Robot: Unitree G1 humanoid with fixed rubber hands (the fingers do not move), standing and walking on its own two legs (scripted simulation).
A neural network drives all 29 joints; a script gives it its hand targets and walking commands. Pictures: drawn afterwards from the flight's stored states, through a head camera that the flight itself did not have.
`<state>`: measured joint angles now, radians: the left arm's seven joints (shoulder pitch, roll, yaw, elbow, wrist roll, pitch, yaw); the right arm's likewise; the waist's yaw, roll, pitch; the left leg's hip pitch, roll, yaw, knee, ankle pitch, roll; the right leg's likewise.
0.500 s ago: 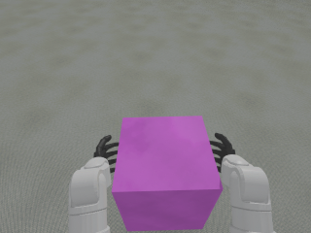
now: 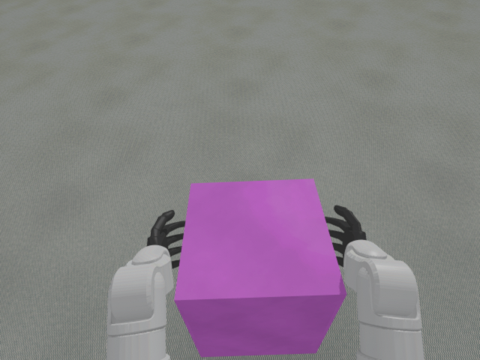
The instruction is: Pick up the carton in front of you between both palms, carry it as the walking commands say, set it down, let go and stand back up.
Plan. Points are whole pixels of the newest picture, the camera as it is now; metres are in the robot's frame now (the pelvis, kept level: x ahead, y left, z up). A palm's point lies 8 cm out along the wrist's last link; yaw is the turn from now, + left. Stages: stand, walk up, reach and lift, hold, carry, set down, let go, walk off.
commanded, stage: carry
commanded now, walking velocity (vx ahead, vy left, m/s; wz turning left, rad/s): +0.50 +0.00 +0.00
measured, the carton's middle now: (255, 270) +0.27 +0.00 -0.02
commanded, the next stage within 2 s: none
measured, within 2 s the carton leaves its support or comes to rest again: neither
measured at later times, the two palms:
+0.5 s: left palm (172, 114) +0.61 +0.18 +0.07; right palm (303, 111) +0.58 -0.11 +0.08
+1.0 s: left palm (202, 59) +0.88 +0.14 +0.07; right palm (304, 58) +0.88 -0.16 +0.06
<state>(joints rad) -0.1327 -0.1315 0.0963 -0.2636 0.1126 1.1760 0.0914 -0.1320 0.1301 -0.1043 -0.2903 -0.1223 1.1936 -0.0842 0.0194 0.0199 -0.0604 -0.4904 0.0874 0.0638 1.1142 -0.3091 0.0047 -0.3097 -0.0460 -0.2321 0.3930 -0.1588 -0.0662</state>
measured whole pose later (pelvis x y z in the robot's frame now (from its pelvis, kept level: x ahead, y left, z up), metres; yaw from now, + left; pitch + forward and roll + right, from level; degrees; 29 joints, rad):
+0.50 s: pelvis +0.33 +0.05 +0.00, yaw -4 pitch +4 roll -1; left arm -0.16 -0.13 0.11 -0.33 0.13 1.23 0.09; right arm -0.15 0.13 -0.11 -0.32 -0.11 1.21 -0.08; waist -0.02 -0.02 -0.07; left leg -0.27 0.05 0.24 0.36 -0.17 0.06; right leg -0.52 -0.10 -0.07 1.07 -0.28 0.00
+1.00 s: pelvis +0.61 -0.01 +0.00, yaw -1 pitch +4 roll +1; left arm -0.15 -0.13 0.10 -0.32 0.10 1.16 0.09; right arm -0.15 0.13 -0.10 -0.35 -0.12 1.18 -0.08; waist 0.01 0.04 0.02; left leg -0.36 0.06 0.09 0.65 -0.43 -0.03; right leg -0.32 -0.04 -0.23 0.36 -0.10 -0.08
